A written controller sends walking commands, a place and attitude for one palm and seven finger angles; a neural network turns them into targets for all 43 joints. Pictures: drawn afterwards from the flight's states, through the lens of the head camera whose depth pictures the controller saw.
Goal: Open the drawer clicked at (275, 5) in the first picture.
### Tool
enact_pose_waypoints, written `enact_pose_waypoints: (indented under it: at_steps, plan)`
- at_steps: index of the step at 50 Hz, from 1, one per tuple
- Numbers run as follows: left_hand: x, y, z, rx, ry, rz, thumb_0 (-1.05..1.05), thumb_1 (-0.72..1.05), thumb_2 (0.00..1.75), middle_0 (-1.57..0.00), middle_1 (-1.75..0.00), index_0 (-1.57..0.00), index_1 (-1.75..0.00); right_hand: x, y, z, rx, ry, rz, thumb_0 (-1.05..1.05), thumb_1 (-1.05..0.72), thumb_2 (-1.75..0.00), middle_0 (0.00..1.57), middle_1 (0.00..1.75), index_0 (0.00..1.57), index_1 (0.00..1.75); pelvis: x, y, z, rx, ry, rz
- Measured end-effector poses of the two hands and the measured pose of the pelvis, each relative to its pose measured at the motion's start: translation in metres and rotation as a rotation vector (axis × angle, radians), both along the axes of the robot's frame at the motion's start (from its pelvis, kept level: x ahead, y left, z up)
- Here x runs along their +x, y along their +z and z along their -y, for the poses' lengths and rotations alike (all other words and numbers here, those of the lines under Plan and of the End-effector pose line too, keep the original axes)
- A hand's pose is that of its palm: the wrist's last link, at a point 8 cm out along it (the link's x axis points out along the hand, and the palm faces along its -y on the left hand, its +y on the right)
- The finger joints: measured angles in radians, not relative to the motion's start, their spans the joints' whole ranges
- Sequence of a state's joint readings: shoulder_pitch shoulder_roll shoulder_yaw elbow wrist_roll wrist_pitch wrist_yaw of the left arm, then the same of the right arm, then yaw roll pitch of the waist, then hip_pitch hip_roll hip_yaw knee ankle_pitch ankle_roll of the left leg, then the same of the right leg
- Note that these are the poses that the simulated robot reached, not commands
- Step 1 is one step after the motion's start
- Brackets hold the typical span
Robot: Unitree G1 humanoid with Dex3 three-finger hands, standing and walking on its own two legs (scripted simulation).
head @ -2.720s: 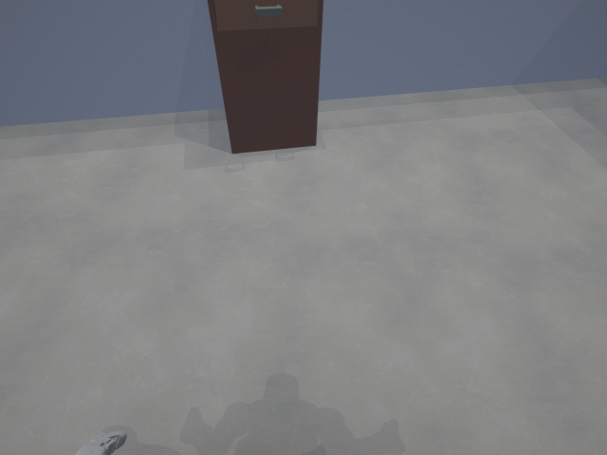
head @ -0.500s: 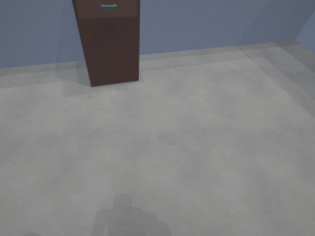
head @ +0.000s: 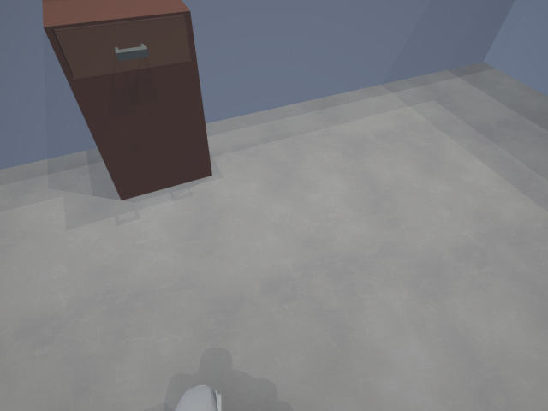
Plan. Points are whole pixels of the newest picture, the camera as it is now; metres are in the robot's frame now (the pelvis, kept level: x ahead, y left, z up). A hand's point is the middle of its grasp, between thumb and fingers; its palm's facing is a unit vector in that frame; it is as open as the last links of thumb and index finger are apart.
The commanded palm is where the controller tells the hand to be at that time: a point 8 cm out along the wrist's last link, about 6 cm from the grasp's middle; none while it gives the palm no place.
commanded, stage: walk to a spot facing it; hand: left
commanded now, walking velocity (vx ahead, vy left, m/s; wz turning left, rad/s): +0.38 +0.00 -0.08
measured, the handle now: (131, 50) +1.22 +0.53 -0.05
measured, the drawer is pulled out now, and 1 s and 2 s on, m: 0.00 0.00 0.00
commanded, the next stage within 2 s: turn to face it in 1.02 s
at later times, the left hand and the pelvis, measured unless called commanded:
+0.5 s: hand (141, 329) +0.29 +0.26 -0.16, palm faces -0.07 -0.98 -0.19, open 7.4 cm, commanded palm none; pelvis +0.23 +0.07 +0.01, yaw -8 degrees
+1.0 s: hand (209, 243) +0.49 +0.16 -0.16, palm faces -0.17 -0.96 -0.21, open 7.2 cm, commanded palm none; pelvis +0.43 -0.02 +0.01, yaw -13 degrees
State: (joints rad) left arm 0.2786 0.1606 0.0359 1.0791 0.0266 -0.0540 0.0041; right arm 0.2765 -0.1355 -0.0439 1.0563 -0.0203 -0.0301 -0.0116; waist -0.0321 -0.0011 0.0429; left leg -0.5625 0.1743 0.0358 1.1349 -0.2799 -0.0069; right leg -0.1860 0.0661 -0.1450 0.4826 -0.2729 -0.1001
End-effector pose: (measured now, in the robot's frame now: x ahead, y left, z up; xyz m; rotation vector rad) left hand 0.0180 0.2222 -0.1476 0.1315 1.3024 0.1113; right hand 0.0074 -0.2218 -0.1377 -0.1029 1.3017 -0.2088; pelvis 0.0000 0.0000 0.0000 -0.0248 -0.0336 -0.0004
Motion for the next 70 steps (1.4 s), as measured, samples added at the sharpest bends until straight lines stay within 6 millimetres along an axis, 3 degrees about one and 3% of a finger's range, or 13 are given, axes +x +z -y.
enact_pose_waypoints:
  at_steps: [5,10,14,19,24,31,36,41,50,55,60,64,70]
  plan:
    - [0.012,0.001,-0.008,-0.035,0.043,-0.068,0.01,0.91,0.9,-0.2,-0.3,-0.2,-0.3,0.091,0.011,-0.006,-0.021,0.058,0.086,0.02,-0.95,-0.9,0.2,0.3,0.19,0.3,0.048,0.003,-0.02,-0.003,-0.003,-0.021]
    - [0.03,-0.01,-0.031,-0.055,0.1,-0.149,0.01,0.9,0.9,-0.2,-0.3,-0.2,-0.3,0.172,0.009,-0.034,-0.033,0.123,0.122,0.01,-0.93,-0.9,0.2,0.3,0.19,0.3,0.103,-0.006,-0.047,-0.015,-0.008,-0.033]
    - [0.06,-0.015,-0.057,-0.042,0.07,-0.22,0.01,0.91,0.9,-0.2,-0.3,-0.2,-0.3,0.211,0.006,-0.058,-0.033,0.101,0.171,0.01,-0.92,-0.9,0.2,0.3,0.19,0.3,0.14,-0.011,-0.065,0.011,-0.054,-0.02]
    - [0.145,0.0,-0.084,0.004,-0.011,-0.162,0.01,0.91,0.9,-0.2,-0.3,-0.2,-0.3,0.211,0.015,-0.061,-0.055,-0.026,0.144,-0.01,-0.96,-0.9,0.2,0.3,0.2,0.3,0.179,0.003,-0.074,0.02,-0.096,-0.016]
    - [0.249,0.014,-0.087,0.03,-0.065,-0.016,0.01,0.91,0.9,-0.2,-0.3,-0.2,-0.3,0.189,0.014,-0.062,-0.034,-0.081,-0.009,-0.01,-0.96,-0.9,0.2,0.3,0.2,0.3,0.22,0.01,-0.072,0.029,-0.126,-0.022]
    - [0.384,0.023,-0.046,0.036,-0.199,0.108,0.01,0.91,0.9,-0.2,-0.3,-0.2,-0.3,0.167,-0.002,-0.069,0.062,-0.205,-0.194,0.0,-0.93,-0.9,0.2,0.3,0.2,0.3,0.281,0.004,-0.049,0.049,-0.178,-0.02]
    - [0.462,0.013,-0.002,0.049,-0.272,0.189,0.01,0.91,0.9,-0.2,-0.3,-0.2,-0.3,0.177,-0.024,-0.059,0.133,-0.27,-0.29,0.01,-0.92,-0.9,0.2,0.3,0.2,0.3,0.329,-0.017,-0.015,0.05,-0.211,-0.013]
    - [0.476,0.016,0.022,0.036,-0.242,0.161,0.0,0.91,0.9,-0.2,-0.3,-0.2,-0.3,0.248,-0.021,-0.025,0.114,-0.256,-0.21,0.01,-0.91,-0.9,0.2,0.3,0.2,0.3,0.362,-0.007,0.005,0.038,-0.223,0.0]
    - [0.475,0.022,0.015,0.054,-0.181,0.016,0.0,0.93,0.9,-0.2,-0.3,-0.2,-0.3,0.414,0.005,0.034,0.01,-0.18,0.062,0.01,-0.93,-0.9,0.2,0.3,0.19,0.3,0.431,0.01,0.019,0.018,-0.222,-0.023]
    - [0.471,0.011,0.014,0.016,-0.122,-0.08,0.0,0.92,0.9,-0.2,-0.3,-0.2,-0.3,0.493,0.014,0.041,-0.021,-0.106,0.115,0.01,-0.93,-0.9,0.2,0.3,0.19,0.3,0.475,0.008,0.015,0.003,-0.205,-0.022]
    - [0.478,-0.009,0.005,-0.018,-0.064,-0.188,0.01,0.91,0.9,-0.2,-0.3,-0.2,-0.3,0.567,0.01,0.029,-0.053,-0.037,0.157,0.01,-0.92,-0.9,0.2,0.3,0.19,0.3,0.527,-0.007,0.001,-0.012,-0.184,-0.015]
    - [0.509,-0.013,-0.004,-0.008,-0.064,-0.207,0.01,0.91,0.9,-0.2,-0.3,-0.2,-0.3,0.59,0.007,0.013,-0.045,-0.032,0.151,0.01,-0.92,-0.9,0.2,0.3,0.19,0.3,0.55,-0.008,-0.006,0.01,-0.176,-0.005]
    - [0.594,0.003,-0.01,0.027,-0.058,-0.036,0.01,0.91,0.9,-0.2,-0.3,-0.2,-0.3,0.586,0.006,0.011,-0.036,-0.036,0.057,-0.01,-0.95,-0.9,0.2,0.3,0.2,0.3,0.565,0.002,-0.007,0.018,-0.119,-0.021]
